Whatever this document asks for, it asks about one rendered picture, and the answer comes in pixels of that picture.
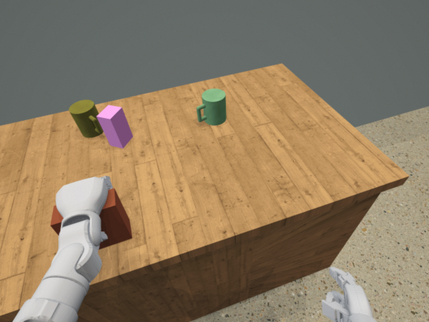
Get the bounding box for robot left forearm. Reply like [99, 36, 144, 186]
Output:
[13, 211, 102, 322]

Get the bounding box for table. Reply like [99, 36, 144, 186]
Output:
[0, 63, 409, 322]

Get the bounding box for left robot hand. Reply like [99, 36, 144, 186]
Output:
[56, 176, 113, 242]

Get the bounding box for sponge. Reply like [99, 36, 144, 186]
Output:
[50, 188, 132, 249]

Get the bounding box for right robot hand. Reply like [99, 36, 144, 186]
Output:
[322, 267, 373, 322]

